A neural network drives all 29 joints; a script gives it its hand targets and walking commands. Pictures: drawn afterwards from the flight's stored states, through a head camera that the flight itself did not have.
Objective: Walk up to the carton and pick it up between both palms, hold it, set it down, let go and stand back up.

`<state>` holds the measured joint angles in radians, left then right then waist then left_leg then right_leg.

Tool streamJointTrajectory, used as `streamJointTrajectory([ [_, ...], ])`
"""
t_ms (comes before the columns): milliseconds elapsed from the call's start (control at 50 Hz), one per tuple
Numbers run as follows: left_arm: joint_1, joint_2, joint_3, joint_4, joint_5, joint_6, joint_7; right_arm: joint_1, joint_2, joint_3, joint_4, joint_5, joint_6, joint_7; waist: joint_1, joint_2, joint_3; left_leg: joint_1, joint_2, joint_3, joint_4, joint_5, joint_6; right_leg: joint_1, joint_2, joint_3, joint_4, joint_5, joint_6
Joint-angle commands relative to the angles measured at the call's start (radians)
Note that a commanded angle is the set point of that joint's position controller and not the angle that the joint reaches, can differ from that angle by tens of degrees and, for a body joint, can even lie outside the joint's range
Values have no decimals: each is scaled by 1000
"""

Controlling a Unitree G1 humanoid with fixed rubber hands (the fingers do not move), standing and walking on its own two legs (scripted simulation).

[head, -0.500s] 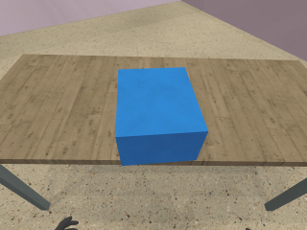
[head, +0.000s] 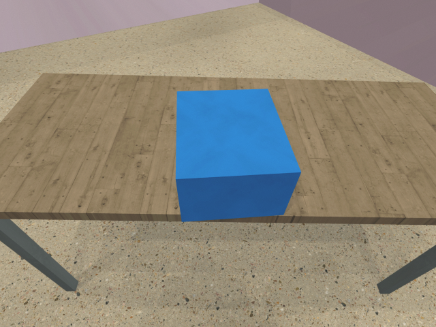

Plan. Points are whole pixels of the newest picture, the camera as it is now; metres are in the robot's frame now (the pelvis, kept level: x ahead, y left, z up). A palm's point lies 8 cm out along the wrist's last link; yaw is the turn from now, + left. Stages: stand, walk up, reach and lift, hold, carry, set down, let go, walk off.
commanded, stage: stand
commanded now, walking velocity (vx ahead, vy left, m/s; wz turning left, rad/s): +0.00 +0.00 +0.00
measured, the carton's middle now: (227, 150) +0.49 -0.01 +0.02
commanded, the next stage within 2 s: none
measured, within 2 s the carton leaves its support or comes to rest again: neither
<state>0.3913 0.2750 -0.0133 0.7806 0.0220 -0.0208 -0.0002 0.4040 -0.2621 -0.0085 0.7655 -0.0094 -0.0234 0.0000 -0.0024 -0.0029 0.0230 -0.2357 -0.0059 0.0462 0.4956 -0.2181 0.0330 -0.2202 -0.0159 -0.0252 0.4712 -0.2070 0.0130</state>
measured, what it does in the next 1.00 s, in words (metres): stands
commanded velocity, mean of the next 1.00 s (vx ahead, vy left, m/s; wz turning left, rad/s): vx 0.00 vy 0.00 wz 0.00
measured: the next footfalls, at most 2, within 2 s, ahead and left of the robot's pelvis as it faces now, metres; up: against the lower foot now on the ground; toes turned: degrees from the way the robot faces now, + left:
none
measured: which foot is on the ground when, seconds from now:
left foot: down 0.00-1.00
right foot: down 0.00-1.00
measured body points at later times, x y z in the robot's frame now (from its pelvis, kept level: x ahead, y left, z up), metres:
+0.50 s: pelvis +0.01 -0.01 +0.00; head +0.00 +0.00 +0.45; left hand +0.04 +0.25 -0.13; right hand +0.04 -0.27 -0.13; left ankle +0.03 +0.10 -0.74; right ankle +0.03 -0.13 -0.74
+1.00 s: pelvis +0.02 -0.01 +0.00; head +0.02 -0.01 +0.45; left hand +0.04 +0.25 -0.13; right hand +0.04 -0.27 -0.13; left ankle +0.03 +0.10 -0.74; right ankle +0.03 -0.13 -0.74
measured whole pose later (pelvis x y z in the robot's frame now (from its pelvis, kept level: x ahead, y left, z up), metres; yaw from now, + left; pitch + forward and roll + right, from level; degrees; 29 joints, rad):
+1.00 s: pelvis +0.02 -0.01 +0.00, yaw +0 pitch -2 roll +0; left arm 0.38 0.26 -0.03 0.86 0.01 -0.01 0.02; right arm 0.38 -0.25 0.01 0.85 0.00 -0.01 -0.02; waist 0.00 0.00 0.02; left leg -0.22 0.00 0.04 0.47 -0.23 0.01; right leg -0.21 0.00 -0.03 0.46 -0.22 0.00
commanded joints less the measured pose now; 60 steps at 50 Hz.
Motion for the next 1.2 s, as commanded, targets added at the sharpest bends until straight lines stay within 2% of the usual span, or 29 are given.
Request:
streamJointTrajectory([
  [0, 37, 111, 33, -51, -1, -20, 7, 26, -137, -38, -62, 1, -16, -8, 1, 22, 65, -83, 106, -153, -160, -197, -1, -30, -64, 90, -81, -121, -17],
  [580, 57, 110, 24, -3, -9, -13, 20, 39, -116, -21, 1, 4, -7, -19, 0, 7, 47, -20, 102, -129, -115, -14, -7, -35, -82, 104, -94, -30, -27],
  [1180, 41, 92, 17, 77, -14, -4, 28, 32, -99, -11, 75, 7, -1, -30, 2, 8, 50, 6, 105, -125, -130, 22, -11, -15, -86, 97, -116, -7, -25],
])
